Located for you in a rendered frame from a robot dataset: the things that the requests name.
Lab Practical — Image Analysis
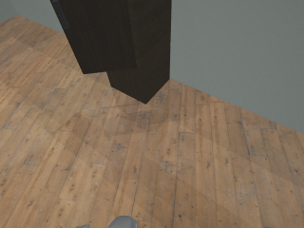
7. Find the robot left thigh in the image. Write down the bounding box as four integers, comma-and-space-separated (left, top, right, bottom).
107, 216, 138, 228

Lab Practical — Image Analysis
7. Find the handle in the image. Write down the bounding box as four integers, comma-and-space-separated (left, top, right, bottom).
52, 0, 69, 29

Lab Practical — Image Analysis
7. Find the cupboard door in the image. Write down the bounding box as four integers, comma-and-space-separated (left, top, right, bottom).
49, 0, 137, 74

